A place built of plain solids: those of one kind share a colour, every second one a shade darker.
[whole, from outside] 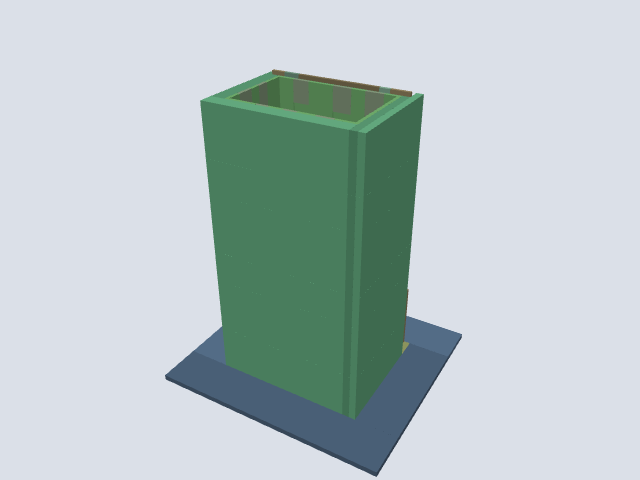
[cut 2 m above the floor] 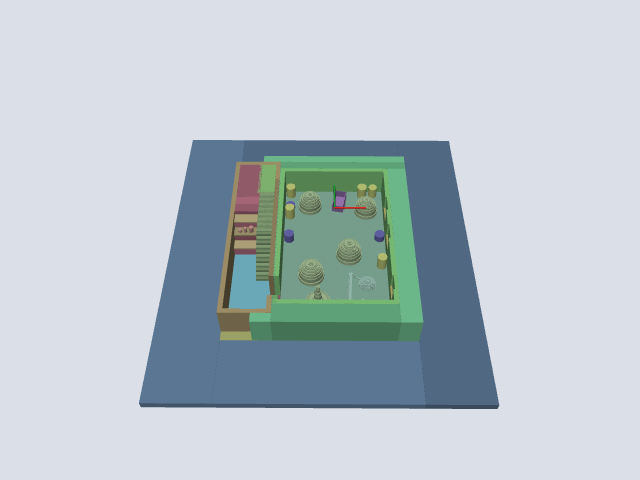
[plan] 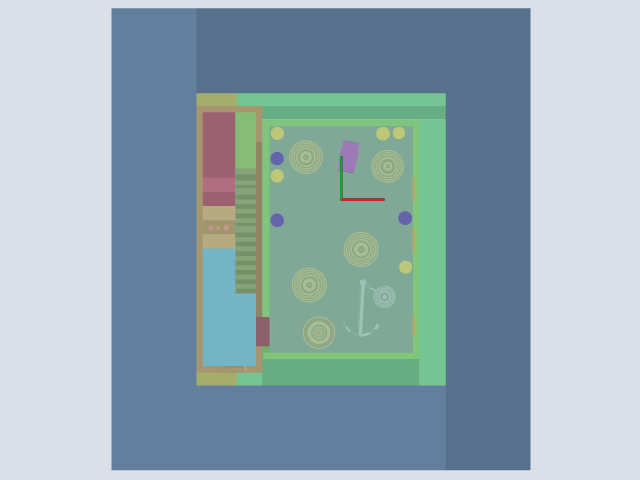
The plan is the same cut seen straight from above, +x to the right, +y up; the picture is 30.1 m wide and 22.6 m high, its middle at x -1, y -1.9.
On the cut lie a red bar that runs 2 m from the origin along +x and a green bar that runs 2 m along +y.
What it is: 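A harbour's pilots' and signal tower of tall halls, each with a gallery across one end; two of its long stairs turn on winders round a masonry block, nothing at their outer side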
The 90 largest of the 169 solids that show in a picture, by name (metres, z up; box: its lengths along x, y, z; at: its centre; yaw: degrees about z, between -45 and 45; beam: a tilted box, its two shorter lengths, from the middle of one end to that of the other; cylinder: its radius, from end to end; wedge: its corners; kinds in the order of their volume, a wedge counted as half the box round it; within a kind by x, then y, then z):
{
 "wall_fill_1": {"box": [1.2, 0.6, 4.79], "at": [-4.32, -8.45, 2.05]},
 "wall_fill_2": {"box": [0.042, 9.29, 4.79], "at": [-3.7, -0.88, 2.05]},
 "wall_fill_3": {"box": [7.39, 1.24, 4.79], "at": [-0.02, -8.12, 2.05]},
 "wall_fill_4": {"box": [7.39, 1.24, 4.66], "at": [-0.02, -8.12, 23.28]},
 "wall_fill_5": {"box": [9.84, 0.6, 4.79], "at": [0.0, 4.71, 2.05]},
 "wall_fill_6": {"box": [9.84, 0.6, 5.2], "at": [0.0, 4.71, 7.04]},
 "wall_fill_7": {"box": [9.84, 0.6, 2.92], "at": [0.0, 4.71, 11.1]},
 "wall_fill_8": {"box": [9.84, 0.6, 5.43], "at": [0.0, 4.71, 15.28]},
 "wall_fill_9": {"box": [9.84, 0.6, 2.96], "at": [0.0, 4.71, 19.47]},
 "wall_fill_10": {"box": [9.84, 0.6, 4.66], "at": [0.0, 4.71, 23.28]},
 "wall_fill_11": {"box": [8.64, 0.64, 4.79], "at": [0.6, 4.09, 2.05]},
 "wall_fill_12": {"box": [8.64, 0.64, 5.2], "at": [0.6, 4.09, 7.04]},
 "wall_fill_13": {"box": [8.64, 0.64, 2.92], "at": [0.6, 4.09, 11.1]},
 "wall_fill_14": {"box": [8.64, 0.64, 5.43], "at": [0.6, 4.09, 15.28]},
 "wall_fill_15": {"box": [8.64, 0.64, 2.96], "at": [0.6, 4.09, 19.47]},
 "wall_fill_16": {"box": [8.64, 0.64, 4.66], "at": [0.6, 4.09, 23.28]},
 "wall_fill_17": {"box": [1.24, 12.51, 4.79], "at": [4.3, -2.49, 2.05]},
 "wall_fill_18": {"box": [1.24, 12.51, 5.2], "at": [4.3, -2.49, 7.04]},
 "wall_fill_19": {"box": [1.24, 12.51, 2.92], "at": [4.3, -2.49, 11.1]},
 "wall_fill_20": {"box": [1.24, 12.51, 5.43], "at": [4.3, -2.49, 15.28]},
 "wall_fill_21": {"box": [1.24, 12.51, 2.96], "at": [4.3, -2.49, 19.47]},
 "wall_fill_22": {"box": [1.24, 12.51, 4.66], "at": [4.3, -2.49, 23.28]},
 "ground_garden_1": {"box": [4.0, 21.76, 0.5], "at": [-8.82, -1.87, -0.27]},
 "ground_garden_2": {"box": [11.74, 4.0, 0.5], "at": [-0.95, -10.75, -0.27]},
 "ground_garden_3": {"box": [11.74, 4.0, 0.5], "at": [-0.95, 7.01, -0.27]},
 "ground_garden_4": {"box": [4.0, 21.76, 0.5], "at": [6.92, -1.87, -0.27]},
 "wall_yard_1": {"box": [0.3, 12.56, 3.05], "at": [-6.67, -1.87, 1.37]},
 "wall_yard_2": {"box": [1.26, 0.3, 2.86], "at": [-6.19, -8.0, 1.28]},
 "wall_yard_3": {"box": [3.1, 0.3, 3.05], "at": [-5.27, 4.26, 1.37]},
 "wall_yard_4": {"box": [0.8, 0.3, 2.86], "at": [-4.12, -8.0, 1.28]},
 "wall_yard_5": {"box": [0.3, 1.24, 26.11], "at": [-3.87, -7.53, 12.91]},
 "wall_yard_6": {"box": [0.3, 7.31, 26.11], "at": [-3.87, -1.87, 12.91]},
 "wall_yard_7": {"box": [0.3, 0.93, 4.94], "at": [-3.87, 2.25, 2.32]},
 "wall_yard_8": {"box": [0.3, 1.7, 26.11], "at": [-3.87, 3.56, 12.91]},
 "wall_1": {"box": [0.3, 0.6, 4.79], "at": [-3.52, -7.2, 2.05]},
 "wall_2": {"box": [0.3, 1.66, 4.66], "at": [-3.52, -6.67, 23.28]},
 "wall_3": {"box": [0.3, 2.27, 4.66], "at": [-3.52, -3.23, 23.28]},
 "wall_4": {"box": [0.3, 9.29, 4.79], "at": [-3.52, -0.88, 2.05]},
 "wall_5": {"box": [0.3, 1.23, 4.66], "at": [-3.52, 0.17, 23.28]},
 "wall_6": {"box": [0.3, 1.39, 4.66], "at": [-3.52, 3.07, 23.28]},
 "wall_7": {"box": [2.08, 0.3, 4.66], "at": [-2.63, -7.35, 23.28]},
 "wall_8": {"box": [7.35, 0.3, 4.79], "at": [0.0, -7.35, 2.05]},
 "wall_9": {"box": [7.35, 0.3, 4.79], "at": [0.0, 3.62, 2.05]},
 "wall_10": {"box": [7.35, 0.3, 4.66], "at": [0.0, 3.62, 23.28]},
 "wall_11": {"box": [1.0, 0.3, 4.66], "at": [0.06, -7.35, 23.28]},
 "wall_12": {"box": [1.56, 0.3, 4.66], "at": [2.89, -7.35, 23.28]},
 "wall_13": {"box": [0.3, 1.06, 4.79], "at": [3.52, -6.97, 2.05]},
 "wall_14": {"box": [0.3, 2.83, 4.66], "at": [3.52, -6.09, 23.28]},
 "wall_15": {"box": [0.3, 2.95, 4.79], "at": [3.52, -3.97, 2.05]},
 "wall_16": {"box": [0.3, 1.27, 4.79], "at": [3.52, -0.71, 2.05]},
 "wall_17": {"box": [0.3, 2.71, 4.79], "at": [3.52, 2.41, 2.05]},
 "floor_1": {"box": [6.75, 10.68, 0.35], "at": [0.0, -1.87, -0.18]},
 "wall_terr_1": {"box": [1.53, 0.67, 0.61], "at": [-5.75, -1.96, 0.25]},
 "wall_terr_2": {"box": [1.53, 0.67, 1.14], "at": [-5.75, -1.3, 0.52]},
 "wall_terr_3": {"box": [1.53, 0.67, 1.67], "at": [-5.75, -0.63, 0.78]},
 "wall_terr_4": {"box": [1.53, 0.66, 2.2], "at": [-5.75, 0.03, 1.05]},
 "wall_terr_5": {"box": [1.53, 0.67, 2.74], "at": [-5.75, 0.69, 1.32]},
 "wall_terr_6": {"box": [1.53, 3.08, 3.27], "at": [-5.75, 2.57, 1.58]},
 "step_1": {"box": [0.97, 0.3, 2.0], "at": [-4.5, -2.06, 0.95]},
 "step_2": {"box": [0.97, 0.3, 2.18], "at": [-4.5, -1.83, 1.04]},
 "step_3": {"box": [0.97, 0.3, 2.35], "at": [-4.5, -1.61, 1.13]},
 "step_4": {"box": [0.97, 0.3, 2.53], "at": [-4.5, -1.39, 1.22]},
 "step_5": {"box": [0.97, 0.3, 2.71], "at": [-4.5, -1.17, 1.3]},
 "step_6": {"box": [0.97, 0.3, 2.89], "at": [-4.5, -0.95, 1.39]},
 "step_7": {"box": [0.97, 0.3, 3.07], "at": [-4.5, -0.73, 1.48]},
 "step_8": {"box": [0.97, 0.3, 3.24], "at": [-4.5, -0.51, 1.57]},
 "step_9": {"box": [0.97, 0.3, 3.42], "at": [-4.5, -0.28, 1.66]},
 "step_10": {"box": [0.97, 0.3, 3.6], "at": [-4.5, -0.06, 1.75]},
 "step_11": {"box": [0.97, 0.3, 3.78], "at": [-4.5, 0.16, 1.84]},
 "step_12": {"box": [0.97, 0.3, 3.95], "at": [-4.5, 0.38, 1.93]},
 "step_13": {"box": [0.97, 0.3, 4.13], "at": [-4.5, 0.6, 2.02]},
 "step_14": {"box": [0.97, 0.3, 4.31], "at": [-4.5, 0.82, 2.1]},
 "step_15": {"box": [0.97, 0.3, 4.49], "at": [-4.5, 1.05, 2.19]},
 "step_16": {"box": [0.97, 0.3, 4.67], "at": [-4.5, 1.27, 2.28]},
 "wall_over_yard_1": {"box": [0.3, 1.38, 23.46], "at": [-3.87, -6.21, 14.23]},
 "wall_over_yard_2": {"box": [0.3, 0.93, 18.67], "at": [-3.87, 2.25, 16.63]},
 "wall_pier_out_1": {"box": [0.97, 2.63, 4.59], "at": [-4.5, 2.8, 2.25]},
 "floor_yard_1": {"box": [2.51, 11.96, 0.35], "at": [-5.27, -1.87, -0.18]},
 "wall_head_1": {"box": [0.3, 1.48, 1.95], "at": [-3.52, -5.1, 24.63]},
 "wall_head_2": {"box": [0.3, 1.65, 2.12], "at": [-3.52, -1.27, 24.55]},
 "wall_head_3": {"box": [0.3, 1.6, 2.07], "at": [-3.52, 1.58, 24.58]},
 "wall_head_4": {"box": [1.16, 0.3, 1.95], "at": [-1.02, -7.35, 24.64]},
 "wall_head_5": {"box": [1.55, 0.3, 2.07], "at": [1.33, -7.35, 24.58]},
 "store_buoy_1": {"cylinder": 0.83, "from": [-1.5, -4.02, -0.02], "to": [-1.5, -4.02, 0.29]},
 "store_buoy_2": {"cylinder": 0.77, "from": [-1.05, -6.26, -0.02], "to": [-1.05, -6.26, 0.49]},
 "store_buoy_3": {"cylinder": 0.83, "from": [0.94, -2.34, -0.02], "to": [0.94, -2.34, 0.28]},
 "store_buoy_4": {"cylinder": 0.78, "from": [0.94, -2.34, 0.28], "to": [0.94, -2.34, 0.58]},
 "floor_quay_1": {"box": [2.81, 0.6, 0.5], "at": [-5.42, -8.45, -0.27]},
 "floor_quay_2": {"box": [2.81, 0.6, 0.5], "at": [-5.42, 4.71, -0.27]},
 "floor_hda_1": {"box": [0.97, 0.14, 4.84], "at": [-4.5, 1.41, 2.37]}
}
